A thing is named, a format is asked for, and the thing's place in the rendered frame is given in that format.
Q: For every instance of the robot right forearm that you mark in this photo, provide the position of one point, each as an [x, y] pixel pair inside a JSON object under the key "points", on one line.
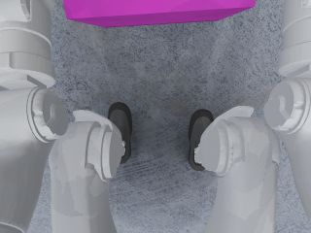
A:
{"points": [[295, 58]]}

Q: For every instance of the right robot upper arm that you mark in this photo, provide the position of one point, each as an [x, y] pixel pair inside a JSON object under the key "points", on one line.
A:
{"points": [[288, 110]]}

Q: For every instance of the left robot thigh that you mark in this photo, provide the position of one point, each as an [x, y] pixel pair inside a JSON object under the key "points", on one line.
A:
{"points": [[88, 158]]}

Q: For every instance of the left robot upper arm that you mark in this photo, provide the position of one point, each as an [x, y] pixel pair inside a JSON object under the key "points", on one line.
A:
{"points": [[31, 119]]}

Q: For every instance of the robot left forearm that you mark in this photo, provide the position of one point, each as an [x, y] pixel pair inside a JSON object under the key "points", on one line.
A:
{"points": [[25, 44]]}

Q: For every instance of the carton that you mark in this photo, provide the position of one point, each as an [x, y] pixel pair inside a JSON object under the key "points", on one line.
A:
{"points": [[123, 13]]}

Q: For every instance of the left robot foot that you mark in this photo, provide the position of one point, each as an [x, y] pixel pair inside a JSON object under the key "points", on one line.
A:
{"points": [[120, 115]]}

